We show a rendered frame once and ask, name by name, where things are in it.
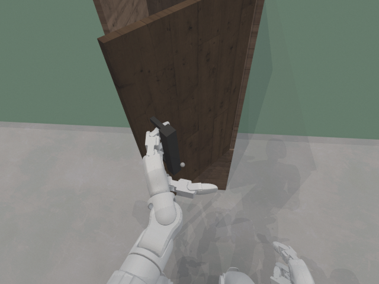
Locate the handle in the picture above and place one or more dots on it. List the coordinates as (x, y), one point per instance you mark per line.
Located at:
(169, 141)

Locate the right robot shin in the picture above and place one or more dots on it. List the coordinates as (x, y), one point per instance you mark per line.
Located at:
(233, 269)

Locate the right robot hand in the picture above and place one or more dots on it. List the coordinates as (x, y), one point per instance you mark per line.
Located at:
(297, 271)

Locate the left robot hand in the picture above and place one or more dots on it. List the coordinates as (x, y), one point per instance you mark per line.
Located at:
(156, 177)

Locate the cupboard door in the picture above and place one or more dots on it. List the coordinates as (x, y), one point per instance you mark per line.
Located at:
(183, 65)

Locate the right robot thigh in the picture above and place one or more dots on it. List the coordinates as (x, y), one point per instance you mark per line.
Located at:
(233, 277)

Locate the robot left forearm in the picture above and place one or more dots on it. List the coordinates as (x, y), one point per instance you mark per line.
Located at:
(150, 253)

